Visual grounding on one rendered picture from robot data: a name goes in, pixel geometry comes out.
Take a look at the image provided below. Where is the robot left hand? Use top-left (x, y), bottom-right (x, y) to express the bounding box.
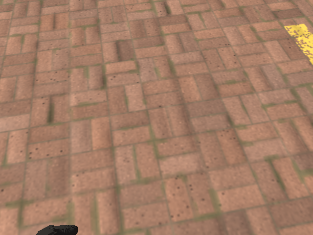
top-left (36, 225), bottom-right (78, 235)

